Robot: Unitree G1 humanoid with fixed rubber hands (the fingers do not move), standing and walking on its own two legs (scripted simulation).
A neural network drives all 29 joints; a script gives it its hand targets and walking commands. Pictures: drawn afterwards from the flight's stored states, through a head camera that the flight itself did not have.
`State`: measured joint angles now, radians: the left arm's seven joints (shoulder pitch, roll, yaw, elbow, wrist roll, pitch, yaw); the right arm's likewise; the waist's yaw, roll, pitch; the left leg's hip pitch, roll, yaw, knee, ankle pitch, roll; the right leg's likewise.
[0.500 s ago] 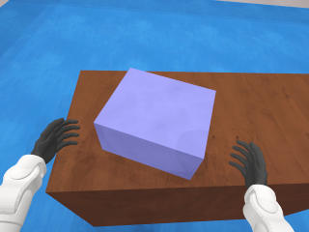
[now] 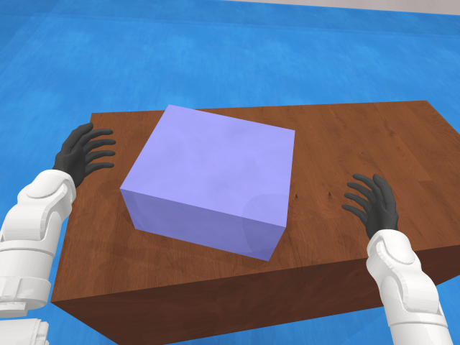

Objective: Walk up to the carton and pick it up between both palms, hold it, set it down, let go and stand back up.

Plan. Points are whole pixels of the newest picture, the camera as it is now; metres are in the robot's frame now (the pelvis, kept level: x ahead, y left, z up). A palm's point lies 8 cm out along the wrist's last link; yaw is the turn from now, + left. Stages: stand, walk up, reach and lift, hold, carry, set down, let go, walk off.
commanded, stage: reach and lift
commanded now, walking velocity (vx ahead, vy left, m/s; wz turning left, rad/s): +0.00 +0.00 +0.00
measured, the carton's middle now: (216, 179) +0.43 -0.02 -0.01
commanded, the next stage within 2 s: none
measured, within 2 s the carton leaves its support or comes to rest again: neither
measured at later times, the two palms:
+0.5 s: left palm (89, 136) +0.43 +0.20 +0.13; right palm (366, 185) +0.33 -0.27 +0.10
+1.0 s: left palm (107, 137) +0.45 +0.18 +0.11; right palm (358, 181) +0.35 -0.28 +0.07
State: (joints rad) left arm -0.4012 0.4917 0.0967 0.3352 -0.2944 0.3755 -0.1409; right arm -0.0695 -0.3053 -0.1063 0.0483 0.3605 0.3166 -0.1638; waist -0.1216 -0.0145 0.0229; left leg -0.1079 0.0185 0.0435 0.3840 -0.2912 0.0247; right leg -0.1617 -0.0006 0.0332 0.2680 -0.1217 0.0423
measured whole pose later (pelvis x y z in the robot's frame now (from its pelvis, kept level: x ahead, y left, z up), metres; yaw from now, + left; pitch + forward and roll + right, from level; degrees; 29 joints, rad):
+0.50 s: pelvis -0.02 -0.01 +0.00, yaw +2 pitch +6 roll -1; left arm -0.87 0.53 -0.09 1.00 -0.39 0.14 -0.13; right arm -0.56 -0.25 -0.09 0.62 0.32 0.19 -0.16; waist -0.18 -0.02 -0.06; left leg -0.29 0.01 0.00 0.45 -0.27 0.01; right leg -0.34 -0.01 -0.01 0.36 -0.12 0.03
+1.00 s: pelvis -0.03 -0.02 -0.01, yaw +3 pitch +12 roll -1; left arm -1.09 0.50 -0.25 1.43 -0.43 -0.07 -0.14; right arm -0.79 -0.24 -0.01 1.06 0.36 -0.02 -0.17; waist -0.23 -0.02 -0.13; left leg -0.46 0.01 -0.03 0.53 -0.28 -0.01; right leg -0.50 -0.01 -0.04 0.43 -0.14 0.01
